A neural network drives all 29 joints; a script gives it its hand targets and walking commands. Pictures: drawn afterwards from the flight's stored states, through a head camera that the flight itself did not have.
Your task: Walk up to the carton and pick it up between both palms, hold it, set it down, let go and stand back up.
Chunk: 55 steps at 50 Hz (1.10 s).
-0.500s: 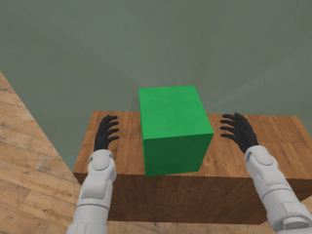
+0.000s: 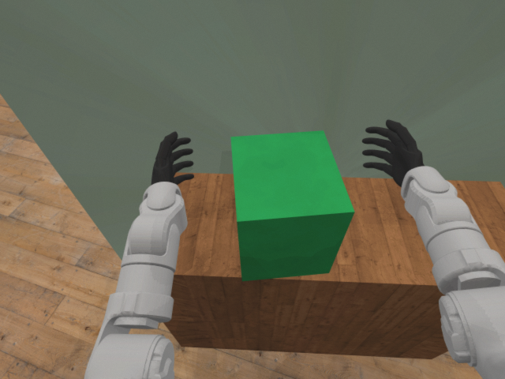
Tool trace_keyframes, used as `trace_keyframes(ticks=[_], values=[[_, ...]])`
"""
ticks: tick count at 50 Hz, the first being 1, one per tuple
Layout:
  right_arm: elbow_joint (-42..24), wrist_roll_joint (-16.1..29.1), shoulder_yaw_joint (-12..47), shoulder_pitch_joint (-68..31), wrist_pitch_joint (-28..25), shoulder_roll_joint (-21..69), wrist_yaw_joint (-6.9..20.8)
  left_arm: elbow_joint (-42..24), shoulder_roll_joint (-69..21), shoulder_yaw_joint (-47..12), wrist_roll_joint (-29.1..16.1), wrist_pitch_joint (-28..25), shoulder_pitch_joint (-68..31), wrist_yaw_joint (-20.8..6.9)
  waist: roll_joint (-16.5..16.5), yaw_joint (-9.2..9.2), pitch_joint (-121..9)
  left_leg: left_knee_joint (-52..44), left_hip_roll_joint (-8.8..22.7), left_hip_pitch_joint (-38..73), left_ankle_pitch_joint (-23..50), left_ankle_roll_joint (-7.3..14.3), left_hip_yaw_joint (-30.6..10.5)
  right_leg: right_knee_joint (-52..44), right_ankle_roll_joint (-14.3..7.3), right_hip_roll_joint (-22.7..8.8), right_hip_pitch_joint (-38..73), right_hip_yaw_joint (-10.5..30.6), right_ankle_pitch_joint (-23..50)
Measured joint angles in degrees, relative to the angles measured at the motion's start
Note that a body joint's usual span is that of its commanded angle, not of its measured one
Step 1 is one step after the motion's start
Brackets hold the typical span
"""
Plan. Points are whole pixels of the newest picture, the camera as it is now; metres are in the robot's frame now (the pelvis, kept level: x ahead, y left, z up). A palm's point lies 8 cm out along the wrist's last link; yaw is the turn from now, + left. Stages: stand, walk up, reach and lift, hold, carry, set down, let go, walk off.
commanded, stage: reach and lift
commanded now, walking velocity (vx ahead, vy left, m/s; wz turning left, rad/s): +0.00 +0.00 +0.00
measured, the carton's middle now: (281, 207) +0.44 +0.00 -0.03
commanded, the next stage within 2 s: none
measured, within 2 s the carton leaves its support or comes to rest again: neither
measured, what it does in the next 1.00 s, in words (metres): stands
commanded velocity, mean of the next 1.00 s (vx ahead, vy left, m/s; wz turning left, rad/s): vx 0.00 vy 0.00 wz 0.00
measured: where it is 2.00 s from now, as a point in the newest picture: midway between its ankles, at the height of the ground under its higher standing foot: outside the picture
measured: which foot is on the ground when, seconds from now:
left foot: down 0.00-1.00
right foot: down 0.00-1.00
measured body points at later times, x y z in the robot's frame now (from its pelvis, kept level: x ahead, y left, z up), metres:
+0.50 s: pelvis +0.01 +0.00 +0.00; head +0.05 +0.00 +0.45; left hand +0.44 +0.20 +0.16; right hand +0.50 -0.18 +0.17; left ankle -0.02 +0.13 -0.75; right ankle +0.03 -0.08 -0.75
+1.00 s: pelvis +0.00 +0.00 -0.01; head +0.07 +0.00 +0.44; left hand +0.43 +0.17 +0.06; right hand +0.48 -0.15 +0.07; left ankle -0.02 +0.13 -0.75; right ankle +0.03 -0.08 -0.75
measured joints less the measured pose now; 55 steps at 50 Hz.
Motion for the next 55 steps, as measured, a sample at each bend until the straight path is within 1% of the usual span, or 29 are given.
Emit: trace_keyframes(ticks=[3, 10, 21, 27, 31, 35, 38, 41, 45, 50, 55], values=[[1.8, -0.1, 0.0, -2.9, 1.1, -0.8, 0.3, 1.6, -0.1, -0.2, -1.0, 1.1, -2.8, 0.5, 0.3, 0.39, -0.5, 0.6, 0.1, -1.3, -0.2, 0.1, 0.0, 0.4, 0.1, 0.0, -1.2, 0.1, -0.1], [4.1, 1.4, 1.6, -8.3, 2.3, -2.2, -0.6, 3.7, 0.4, 2.1, -0.4, 1.9, -7.7, -0.3, 0.8, 0.69, -0.6, 0.4, 0.1, -2.2, -0.2, 0.0, 0.2, 0.1, 0.2, 0.1, -2.2, 0.2, 0.1], [9.9, 2.2, 1.9, -16.2, 3.5, -3.0, -1.0, 10.4, 3.2, 2.1, -2.6, 0.8, -15.1, -0.2, 1.4, 1.15, -2.1, 1.2, 0.1, -5.8, -0.2, -0.1, -0.8, -0.7, 0.2, 0.1, -4.7, -0.7, 0.6], [14.0, 1.5, 1.5, -18.8, 2.5, -2.7, -1.1, 14.4, 2.9, 2.4, -1.4, -1.2, -17.5, -0.9, 1.4, 1.05, -2.3, 1.2, 0.0, -6.5, -0.1, -0.1, -1.4, -1.3, 0.3, -0.1, -4.8, -1.2, 0.8], [15.9, -0.4, 0.6, -17.3, -0.6, -1.5, -0.9, 17.1, 1.5, 3.3, 1.1, -5.4, -15.8, -2.0, 1.4, 0.71, -2.0, 0.8, -0.2, -6.1, 0.0, 0.0, -1.8, -1.6, 0.4, -0.2, -4.3, -1.5, 0.8], [17.0, -3.5, -1.4, -13.6, -5.9, 0.8, -0.7, 20.1, -0.4, 4.4, 4.0, -12.5, -12.3, -2.8, 1.2, 0.37, -2.0, 0.8, -0.4, -6.5, 0.1, 0.1, -2.0, -1.5, 0.5, -0.5, -4.7, -1.8, 0.6], [18.0, -5.9, -3.2, -11.2, -10.2, 2.5, -0.7, 22.9, -1.3, 4.2, 5.0, -18.0, -10.5, -2.5, 1.2, 0.52, -2.3, 1.3, -0.5, -8.0, 0.0, 0.2, -2.1, -1.1, 0.5, -0.6, -6.1, -1.8, 0.6], [19.5, -7.3, -4.3, -10.3, -13.2, 3.9, -1.0, 26.0, -1.8, 3.3, 4.7, -22.3, -10.3, -1.7, 1.3, 1.02, -3.0, 2.3, -0.4, -10.3, -0.1, 0.2, -1.8, -0.4, 0.4, -0.5, -8.4, -1.6, 0.7], [22.1, -7.8, -4.1, -11.2, -15.4, 4.9, -1.7, 30.8, -2.2, 2.2, 3.9, -26.2, -12.0, -0.7, 1.3, 1.86, -4.4, 3.7, -0.1, -13.3, -0.6, 0.2, -1.2, 0.6, 0.4, -0.3, -11.5, -1.0, 0.8], [26.5, -6.9, -2.4, -13.4, -17.8, 5.2, -3.2, 37.4, -2.9, 2.8, 3.9, -30.5, -14.9, -0.4, 1.1, 2.68, -5.7, 5.1, 0.2, -15.6, -1.2, 0.1, -0.8, 1.9, 0.3, 0.0, -13.9, -0.6, 0.4], [30.7, -5.2, -0.8, -14.4, -20.5, 5.6, -4.9, 43.3, -2.7, 3.7, 4.0, -35.2, -16.0, -0.9, 0.6, 2.66, -6.4, 6.4, 0.4, -17.2, -1.7, -0.2, -1.1, 3.4, 0.1, 0.1, -15.5, -0.9, -0.4]])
